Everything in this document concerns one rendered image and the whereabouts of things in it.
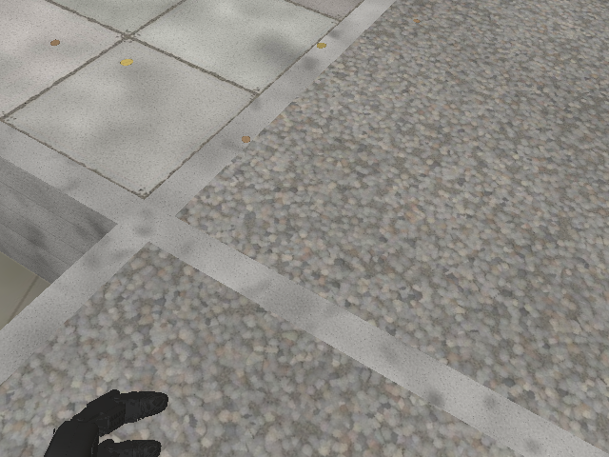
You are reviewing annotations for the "robot left hand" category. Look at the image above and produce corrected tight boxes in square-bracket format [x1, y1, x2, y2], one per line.
[44, 389, 168, 457]

